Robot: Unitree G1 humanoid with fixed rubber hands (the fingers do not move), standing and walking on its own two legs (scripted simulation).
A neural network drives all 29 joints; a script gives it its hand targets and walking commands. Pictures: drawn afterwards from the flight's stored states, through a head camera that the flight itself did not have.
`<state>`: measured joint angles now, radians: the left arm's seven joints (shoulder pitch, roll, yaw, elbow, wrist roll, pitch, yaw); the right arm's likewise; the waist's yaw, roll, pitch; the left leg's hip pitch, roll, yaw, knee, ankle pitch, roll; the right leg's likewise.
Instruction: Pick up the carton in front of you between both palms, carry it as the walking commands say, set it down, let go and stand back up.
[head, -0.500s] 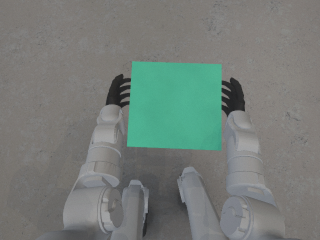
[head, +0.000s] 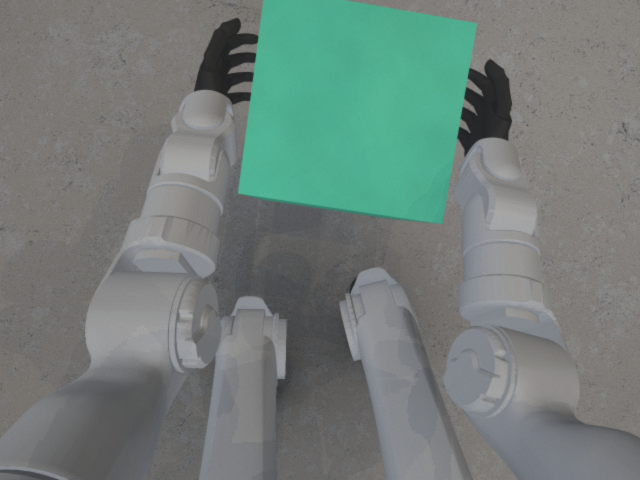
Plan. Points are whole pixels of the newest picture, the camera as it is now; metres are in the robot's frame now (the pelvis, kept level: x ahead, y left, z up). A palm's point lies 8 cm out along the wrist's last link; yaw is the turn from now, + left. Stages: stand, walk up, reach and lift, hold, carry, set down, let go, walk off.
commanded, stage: set down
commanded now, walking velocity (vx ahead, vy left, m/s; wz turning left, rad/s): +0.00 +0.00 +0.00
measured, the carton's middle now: (344, 133) +0.49 -0.10 -0.20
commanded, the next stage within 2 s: none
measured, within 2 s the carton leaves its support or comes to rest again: rests again in 0.90 s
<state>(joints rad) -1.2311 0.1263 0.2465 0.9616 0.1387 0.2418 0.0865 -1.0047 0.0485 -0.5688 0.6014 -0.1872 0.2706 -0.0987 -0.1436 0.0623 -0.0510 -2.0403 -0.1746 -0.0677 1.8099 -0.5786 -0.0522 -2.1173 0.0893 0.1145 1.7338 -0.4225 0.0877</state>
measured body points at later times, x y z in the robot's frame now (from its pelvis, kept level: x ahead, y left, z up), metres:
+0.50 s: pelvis +0.00 +0.01 -0.07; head +0.37 -0.01 +0.17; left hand +0.58 +0.02 -0.26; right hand +0.46 -0.26 -0.25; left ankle +0.08 +0.12 -0.45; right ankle +0.13 -0.14 -0.45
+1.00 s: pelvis +0.00 +0.02 -0.09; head +0.37 +0.00 +0.16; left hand +0.57 +0.02 -0.28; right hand +0.46 -0.26 -0.27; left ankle +0.08 +0.11 -0.45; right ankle +0.13 -0.13 -0.45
